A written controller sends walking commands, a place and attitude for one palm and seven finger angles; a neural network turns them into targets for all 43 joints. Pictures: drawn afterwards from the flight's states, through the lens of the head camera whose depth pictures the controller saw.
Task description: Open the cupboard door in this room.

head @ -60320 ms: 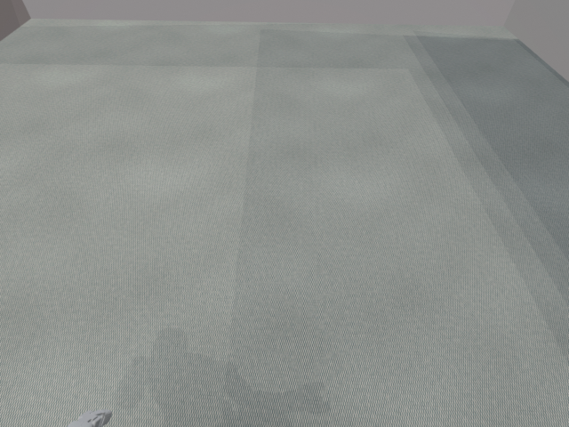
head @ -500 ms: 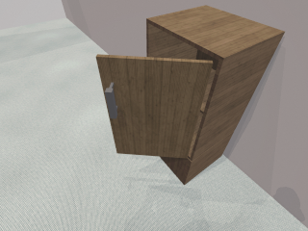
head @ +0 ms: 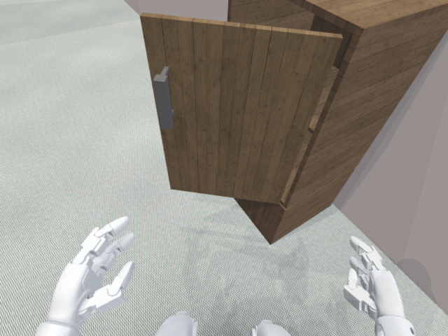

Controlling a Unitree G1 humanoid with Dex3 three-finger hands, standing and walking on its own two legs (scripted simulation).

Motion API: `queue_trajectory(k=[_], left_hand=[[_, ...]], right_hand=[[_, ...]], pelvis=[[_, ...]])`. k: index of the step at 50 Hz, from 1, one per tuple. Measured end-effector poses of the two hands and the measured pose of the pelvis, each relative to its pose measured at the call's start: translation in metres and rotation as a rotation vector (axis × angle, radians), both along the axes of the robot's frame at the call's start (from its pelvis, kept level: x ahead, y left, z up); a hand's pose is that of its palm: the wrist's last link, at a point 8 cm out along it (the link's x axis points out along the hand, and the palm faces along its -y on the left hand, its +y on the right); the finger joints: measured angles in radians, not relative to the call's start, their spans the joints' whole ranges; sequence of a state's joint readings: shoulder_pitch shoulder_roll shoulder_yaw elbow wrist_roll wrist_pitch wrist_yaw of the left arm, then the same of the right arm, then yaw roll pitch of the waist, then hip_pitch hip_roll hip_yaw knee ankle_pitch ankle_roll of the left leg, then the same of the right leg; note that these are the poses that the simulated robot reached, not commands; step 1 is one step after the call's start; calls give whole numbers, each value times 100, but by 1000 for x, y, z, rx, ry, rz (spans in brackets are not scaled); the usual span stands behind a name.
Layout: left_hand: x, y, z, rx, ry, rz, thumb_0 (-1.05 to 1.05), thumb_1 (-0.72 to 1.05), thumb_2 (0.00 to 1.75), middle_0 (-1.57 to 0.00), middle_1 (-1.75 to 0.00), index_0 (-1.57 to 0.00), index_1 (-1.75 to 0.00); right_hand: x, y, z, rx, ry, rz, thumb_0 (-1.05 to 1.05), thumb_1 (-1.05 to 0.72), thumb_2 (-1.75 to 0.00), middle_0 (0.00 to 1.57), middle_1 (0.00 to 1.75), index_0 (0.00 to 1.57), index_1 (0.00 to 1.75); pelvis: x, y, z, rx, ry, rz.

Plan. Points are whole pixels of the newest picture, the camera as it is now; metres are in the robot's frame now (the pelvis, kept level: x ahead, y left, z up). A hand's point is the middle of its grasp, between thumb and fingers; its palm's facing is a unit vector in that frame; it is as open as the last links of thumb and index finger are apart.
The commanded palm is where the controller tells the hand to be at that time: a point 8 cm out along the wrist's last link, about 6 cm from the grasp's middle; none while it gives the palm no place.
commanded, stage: raise the hand with hooked fingers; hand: left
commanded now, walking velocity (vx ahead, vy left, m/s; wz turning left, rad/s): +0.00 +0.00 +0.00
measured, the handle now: (166, 98) +0.61 +0.18 +0.08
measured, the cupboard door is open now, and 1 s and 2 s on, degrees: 49 49 49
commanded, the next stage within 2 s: move the hooked fingers beside the handle in 1.72 s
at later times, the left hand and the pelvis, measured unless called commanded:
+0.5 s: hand (88, 248) +0.24 +0.24 +0.05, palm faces -0.02 -1.00 -0.06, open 11.3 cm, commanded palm +0.22 +0.28 +0.06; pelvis +0.03 +0.00 +0.00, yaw +0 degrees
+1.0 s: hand (64, 217) +0.28 +0.28 +0.08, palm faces -0.03 -1.00 -0.07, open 13.8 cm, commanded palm +0.26 +0.33 +0.09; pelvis +0.03 +0.02 +0.02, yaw +1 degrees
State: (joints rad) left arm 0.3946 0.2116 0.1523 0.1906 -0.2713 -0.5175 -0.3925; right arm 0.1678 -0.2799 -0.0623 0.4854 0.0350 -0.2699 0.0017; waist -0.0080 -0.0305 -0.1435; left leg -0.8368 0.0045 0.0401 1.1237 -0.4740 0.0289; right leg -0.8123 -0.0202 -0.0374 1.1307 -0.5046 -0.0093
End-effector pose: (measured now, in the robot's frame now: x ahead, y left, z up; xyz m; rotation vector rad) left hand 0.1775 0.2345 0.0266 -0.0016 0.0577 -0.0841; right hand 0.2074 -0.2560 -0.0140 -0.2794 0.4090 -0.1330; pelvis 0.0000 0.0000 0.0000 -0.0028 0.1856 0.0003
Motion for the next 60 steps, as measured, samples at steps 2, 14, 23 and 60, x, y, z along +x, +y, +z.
queue_trajectory(k=[2,14,23,60], left_hand=[[-13,7,-12,-16,65,49,1,62,77,-22,-48,-23,-49],[14,32,15,76,-4,41,1,33,66,-24,-66,-24,-67],[43,51,27,63,44,55,1,12,57,-26,-80,-26,-80],[106,112,65,56,-17,52,-1,-49,30,-30,-119,-30,-120]], right_hand=[[15,3,-1,-10,-16,17,1,-90,-90,19,30,20,30],[17,41,-62,71,190,75,1,-90,-90,20,30,21,30],[-24,25,-64,81,290,-46,1,-90,-90,20,30,21,30],[-27,32,-26,4,288,-16,1,-90,-90,20,30,21,30]], pelvis=[[4,-2,-7,-10,11,7],[15,-9,-15,-65,71,43],[25,-2,-2,-48,85,18],[28,16,23,-55,32,22]])
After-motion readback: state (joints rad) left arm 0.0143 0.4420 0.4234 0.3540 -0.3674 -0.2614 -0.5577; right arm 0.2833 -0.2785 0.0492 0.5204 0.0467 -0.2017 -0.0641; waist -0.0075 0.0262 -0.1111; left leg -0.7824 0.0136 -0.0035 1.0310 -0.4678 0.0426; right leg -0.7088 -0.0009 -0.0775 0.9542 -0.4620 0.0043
